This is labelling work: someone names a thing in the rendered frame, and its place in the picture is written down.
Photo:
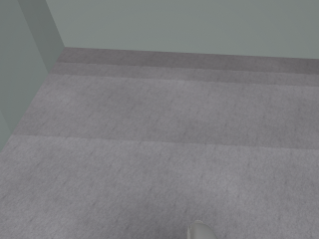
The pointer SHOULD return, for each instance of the right robot thigh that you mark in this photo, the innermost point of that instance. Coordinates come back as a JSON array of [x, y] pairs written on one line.
[[199, 231]]

